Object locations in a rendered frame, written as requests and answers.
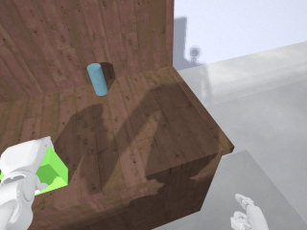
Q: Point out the left robot forearm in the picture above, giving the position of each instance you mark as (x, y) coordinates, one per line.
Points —
(17, 194)

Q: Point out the robot left hand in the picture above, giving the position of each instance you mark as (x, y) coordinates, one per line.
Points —
(26, 157)

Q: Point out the table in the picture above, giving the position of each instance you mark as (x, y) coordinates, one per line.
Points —
(140, 156)

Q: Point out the sponge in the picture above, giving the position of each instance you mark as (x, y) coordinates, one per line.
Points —
(52, 171)

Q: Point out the robot right hand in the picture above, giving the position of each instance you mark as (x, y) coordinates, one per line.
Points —
(253, 218)

